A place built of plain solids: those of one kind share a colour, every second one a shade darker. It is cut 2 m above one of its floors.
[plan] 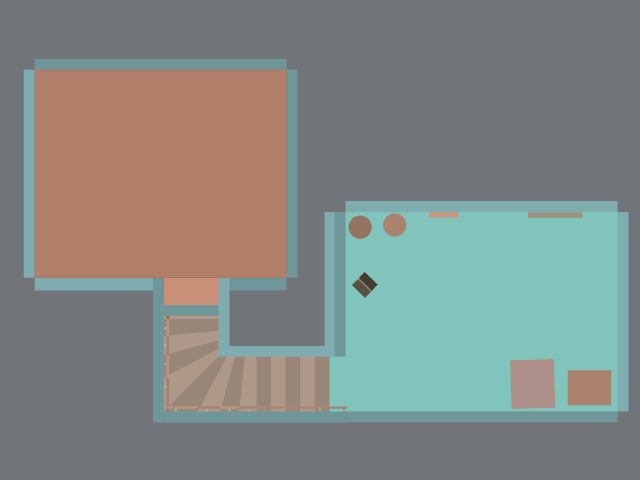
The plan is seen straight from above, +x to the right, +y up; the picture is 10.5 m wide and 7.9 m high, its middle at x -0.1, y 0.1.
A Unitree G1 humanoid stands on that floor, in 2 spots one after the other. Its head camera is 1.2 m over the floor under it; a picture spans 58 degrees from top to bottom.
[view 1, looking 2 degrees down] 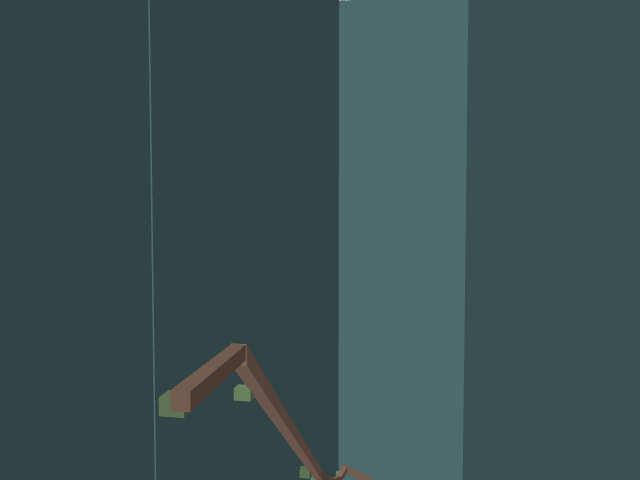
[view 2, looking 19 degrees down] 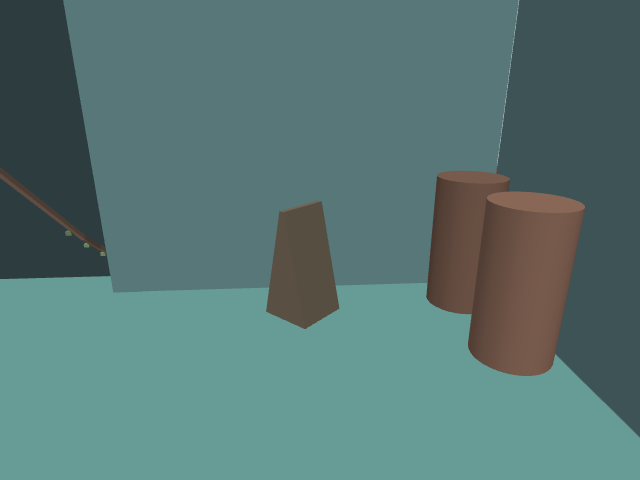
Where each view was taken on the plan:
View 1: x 1.05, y -2.30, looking -171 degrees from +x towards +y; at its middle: wall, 2.72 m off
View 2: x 2.87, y -0.70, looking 176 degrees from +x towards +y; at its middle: sign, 2.39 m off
